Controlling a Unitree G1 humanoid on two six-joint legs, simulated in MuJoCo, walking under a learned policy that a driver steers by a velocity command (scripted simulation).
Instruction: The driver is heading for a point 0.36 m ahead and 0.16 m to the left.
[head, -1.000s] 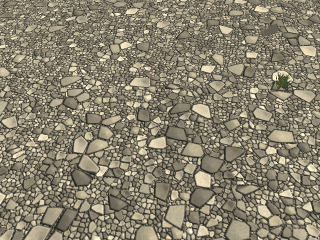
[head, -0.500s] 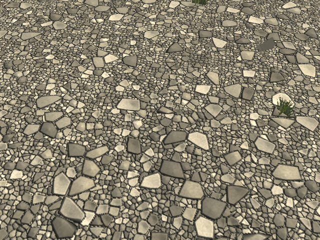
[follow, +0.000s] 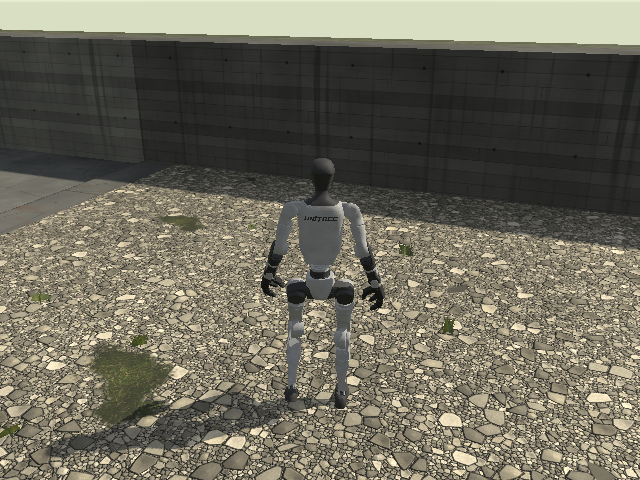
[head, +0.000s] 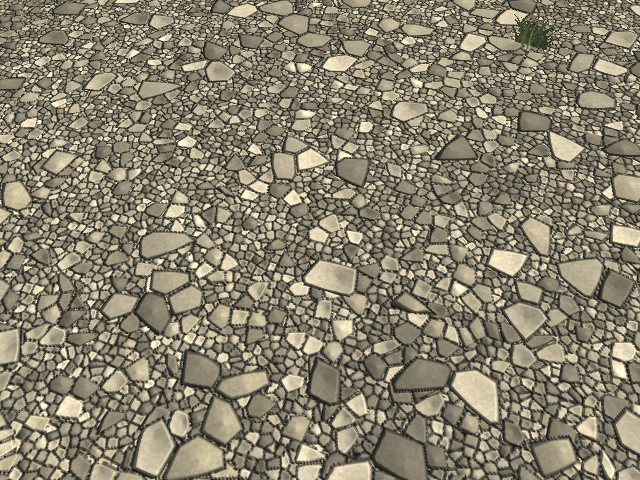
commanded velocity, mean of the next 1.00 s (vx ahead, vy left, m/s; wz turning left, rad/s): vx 0.25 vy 0.00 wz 0.28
